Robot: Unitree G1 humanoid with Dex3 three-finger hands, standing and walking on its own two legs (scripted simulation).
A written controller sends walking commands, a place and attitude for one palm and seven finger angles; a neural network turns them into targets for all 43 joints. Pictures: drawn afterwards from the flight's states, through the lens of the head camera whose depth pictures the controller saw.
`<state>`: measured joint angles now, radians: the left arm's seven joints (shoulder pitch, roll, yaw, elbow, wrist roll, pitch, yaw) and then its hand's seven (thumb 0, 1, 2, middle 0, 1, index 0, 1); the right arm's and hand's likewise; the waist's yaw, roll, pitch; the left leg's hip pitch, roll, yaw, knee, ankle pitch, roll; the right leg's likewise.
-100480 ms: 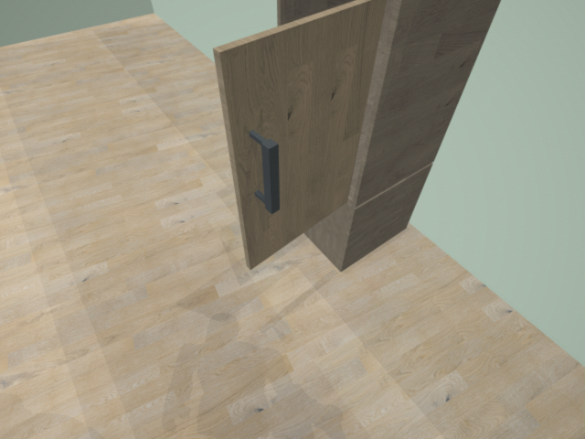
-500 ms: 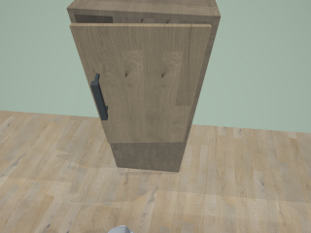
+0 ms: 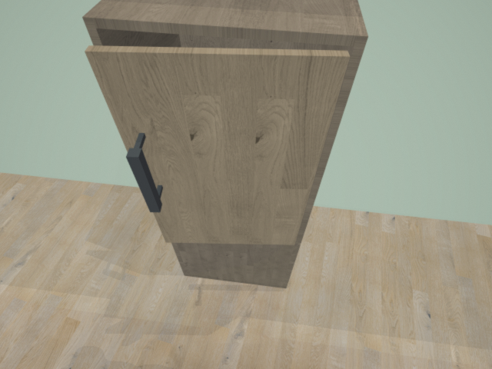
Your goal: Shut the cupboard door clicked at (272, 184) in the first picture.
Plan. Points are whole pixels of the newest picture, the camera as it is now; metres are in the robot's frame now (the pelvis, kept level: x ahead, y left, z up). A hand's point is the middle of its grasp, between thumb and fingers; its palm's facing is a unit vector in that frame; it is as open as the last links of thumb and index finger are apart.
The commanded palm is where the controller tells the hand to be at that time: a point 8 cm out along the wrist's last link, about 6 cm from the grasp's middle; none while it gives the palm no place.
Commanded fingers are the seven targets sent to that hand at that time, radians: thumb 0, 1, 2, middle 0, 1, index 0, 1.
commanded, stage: come to a stop and stand still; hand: left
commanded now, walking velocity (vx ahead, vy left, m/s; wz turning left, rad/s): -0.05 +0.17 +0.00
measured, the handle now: (148, 175) +0.46 +0.23 +0.01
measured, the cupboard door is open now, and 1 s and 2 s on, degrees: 6 6 6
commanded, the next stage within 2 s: look again from close up in 0.86 s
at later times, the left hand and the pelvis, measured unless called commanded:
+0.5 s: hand out of the picture +0.03 +0.19 -0.16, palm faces -0.02 -0.97 -0.25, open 7.3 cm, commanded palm none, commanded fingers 0.00 0.90 0.90 -0.20 -0.30 -0.20 -0.30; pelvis -0.02 +0.00 +0.01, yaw -1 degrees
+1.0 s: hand out of the picture -0.06 +0.15 -0.17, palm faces -0.01 -0.99 -0.15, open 7.3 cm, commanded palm none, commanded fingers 0.00 0.90 0.90 -0.20 -0.30 -0.20 -0.30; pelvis -0.04 -0.01 +0.01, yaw -1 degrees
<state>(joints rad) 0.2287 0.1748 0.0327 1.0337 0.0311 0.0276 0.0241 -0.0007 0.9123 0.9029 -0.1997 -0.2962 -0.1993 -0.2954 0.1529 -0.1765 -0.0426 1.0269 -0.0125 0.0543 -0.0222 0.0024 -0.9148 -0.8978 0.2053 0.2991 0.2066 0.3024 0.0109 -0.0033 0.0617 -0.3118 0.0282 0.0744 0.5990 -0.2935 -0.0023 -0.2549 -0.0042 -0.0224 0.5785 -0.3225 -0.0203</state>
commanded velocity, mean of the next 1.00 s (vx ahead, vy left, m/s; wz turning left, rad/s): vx -0.02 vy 0.01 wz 0.00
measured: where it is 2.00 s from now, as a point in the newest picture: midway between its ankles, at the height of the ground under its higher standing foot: outside the picture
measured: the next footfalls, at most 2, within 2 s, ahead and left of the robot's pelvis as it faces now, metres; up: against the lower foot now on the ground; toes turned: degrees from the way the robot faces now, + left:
none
